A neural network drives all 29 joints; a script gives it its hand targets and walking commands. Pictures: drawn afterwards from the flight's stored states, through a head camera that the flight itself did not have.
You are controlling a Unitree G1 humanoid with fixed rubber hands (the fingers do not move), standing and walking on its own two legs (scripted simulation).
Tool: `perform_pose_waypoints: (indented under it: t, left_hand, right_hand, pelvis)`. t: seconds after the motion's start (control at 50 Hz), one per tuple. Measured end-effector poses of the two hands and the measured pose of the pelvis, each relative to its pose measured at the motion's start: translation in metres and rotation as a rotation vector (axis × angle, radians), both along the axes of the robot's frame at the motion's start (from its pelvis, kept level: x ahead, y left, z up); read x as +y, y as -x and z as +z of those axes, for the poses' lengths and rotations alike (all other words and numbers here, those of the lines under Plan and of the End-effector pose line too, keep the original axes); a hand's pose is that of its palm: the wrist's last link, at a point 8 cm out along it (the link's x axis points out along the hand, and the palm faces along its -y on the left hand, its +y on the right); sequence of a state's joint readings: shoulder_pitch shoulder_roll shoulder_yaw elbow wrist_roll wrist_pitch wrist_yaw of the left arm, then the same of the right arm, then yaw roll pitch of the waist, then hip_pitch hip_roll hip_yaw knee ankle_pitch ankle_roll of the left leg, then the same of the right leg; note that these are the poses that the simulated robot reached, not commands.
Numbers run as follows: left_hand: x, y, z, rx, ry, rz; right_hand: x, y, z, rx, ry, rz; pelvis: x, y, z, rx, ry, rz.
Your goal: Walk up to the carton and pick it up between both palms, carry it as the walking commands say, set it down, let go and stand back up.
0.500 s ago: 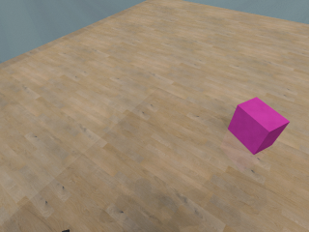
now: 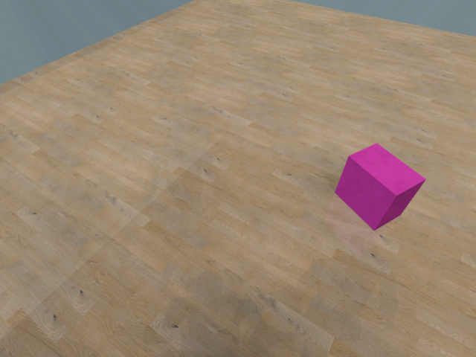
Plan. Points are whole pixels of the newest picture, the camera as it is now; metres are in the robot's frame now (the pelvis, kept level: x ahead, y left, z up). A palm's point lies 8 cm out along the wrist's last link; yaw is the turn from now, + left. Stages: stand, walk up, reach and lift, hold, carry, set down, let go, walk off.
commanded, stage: walk up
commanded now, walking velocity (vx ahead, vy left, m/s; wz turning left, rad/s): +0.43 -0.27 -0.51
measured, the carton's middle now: (375, 186) +1.05 -0.62 -0.64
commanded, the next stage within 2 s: none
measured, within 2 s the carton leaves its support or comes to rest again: neither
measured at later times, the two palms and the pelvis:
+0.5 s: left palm out of the picture +0.16 +0.11 -0.14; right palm (450, 319) +0.26 -0.38 -0.13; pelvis +0.16 -0.13 -0.01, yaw -13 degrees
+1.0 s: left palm (286, 168) +0.65 -0.09 -0.12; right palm out of the picture +0.19 -0.41 -0.15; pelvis +0.41 -0.24 -0.02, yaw -25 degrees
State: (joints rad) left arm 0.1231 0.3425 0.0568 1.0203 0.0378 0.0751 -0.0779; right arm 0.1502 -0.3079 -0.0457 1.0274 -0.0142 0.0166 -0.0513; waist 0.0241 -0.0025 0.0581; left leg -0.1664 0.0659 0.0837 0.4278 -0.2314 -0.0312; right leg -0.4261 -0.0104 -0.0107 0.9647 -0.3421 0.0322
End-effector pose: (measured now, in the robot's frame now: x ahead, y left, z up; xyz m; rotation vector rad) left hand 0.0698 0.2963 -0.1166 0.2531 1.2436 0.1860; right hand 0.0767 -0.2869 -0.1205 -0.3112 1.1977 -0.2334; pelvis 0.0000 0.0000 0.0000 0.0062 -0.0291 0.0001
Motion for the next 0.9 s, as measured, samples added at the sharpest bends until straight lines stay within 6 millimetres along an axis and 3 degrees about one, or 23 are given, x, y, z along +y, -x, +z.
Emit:
perform_pose_waypoints:
  t: [0.06,0.14,0.2,0.24,0.3,0.42,0.5,0.58,0.64,0.68,0.72,0.8,0.9]
  left_hand:
    - [-0.022,-0.022,-0.004,-0.001,0.035,-0.056]
    - [-0.067,-0.062,-0.007,-0.029,0.073,-0.13]
    - [-0.106,-0.092,-0.013,-0.064,0.066,-0.183]
    - [-0.127,-0.103,-0.022,-0.084,0.044,-0.201]
    - [-0.153,-0.097,-0.027,-0.053,0.038,-0.179]
    - [-0.182,-0.081,-0.02,0.096,0.056,-0.111]
    - [-0.191,-0.093,-0.02,0.155,0.067,-0.081]
    - [-0.194,-0.122,-0.029,0.213,0.084,-0.074]
    - [-0.194,-0.163,-0.039,0.239,0.088,-0.125]
    - [-0.198,-0.206,-0.039,0.22,0.085,-0.187]
    - [-0.204,-0.256,-0.038,0.171,0.082,-0.245]
    - [-0.231,-0.365,-0.031,0.045,0.083,-0.355]
    - [-0.298,-0.489,-0.014,-0.112,0.111,-0.475]
  right_hand:
    - [-0.018,0.025,-0.003,0.036,0.004,-0.072]
    - [-0.049,0.051,-0.012,0.086,-0.01,-0.146]
    - [-0.077,0.055,-0.028,0.109,-0.04,-0.182]
    - [-0.095,0.047,-0.043,0.115,-0.056,-0.183]
    - [-0.108,0.008,-0.046,0.063,-0.084,-0.145]
    - [-0.106,-0.108,-0.023,-0.144,-0.154,-0.086]
    - [-0.098,-0.183,-0.008,-0.225,-0.179,-0.047]
    - [-0.094,-0.248,0.002,-0.293,-0.172,-0.045]
    - [-0.1,-0.273,0.005,-0.326,-0.138,-0.09]
    - [-0.109,-0.267,0.005,-0.306,-0.113,-0.144]
    - [-0.119,-0.246,0.002,-0.242,-0.09,-0.219]
    - [-0.128,-0.184,-0.003,-0.057,-0.078,-0.386]
    - [-0.12,-0.123,-0.007,0.169,-0.131,-0.549]
  pelvis:
    - [-0.015,-0.008,-0.003,0.001,-0.008,-0.036]
    - [-0.043,-0.027,-0.008,-0.004,-0.019,-0.082]
    - [-0.071,-0.047,-0.019,0.005,-0.034,-0.112]
    - [-0.088,-0.059,-0.03,0.007,-0.019,-0.124]
    - [-0.104,-0.077,-0.03,0.002,0.001,-0.14]
    - [-0.124,-0.123,-0.013,0.014,0.029,-0.19]
    - [-0.133,-0.159,-0.008,0.028,0.035,-0.221]
    - [-0.137,-0.204,-0.011,0.043,0.03,-0.26]
    - [-0.139,-0.236,-0.016,0.048,-0.003,-0.311]
    - [-0.141,-0.255,-0.014,0.046,-0.006,-0.341]
    - [-0.147,-0.273,-0.01,0.042,-0.006,-0.355]
    - [-0.164,-0.309,-0.005,0.028,-0.012,-0.382]
    - [-0.195,-0.355,-0.005,0.015,-0.016,-0.411]
